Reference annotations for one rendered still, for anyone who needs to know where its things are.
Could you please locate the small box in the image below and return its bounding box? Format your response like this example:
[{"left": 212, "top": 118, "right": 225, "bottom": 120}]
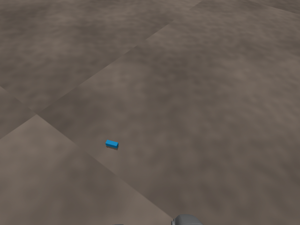
[{"left": 105, "top": 140, "right": 119, "bottom": 148}]

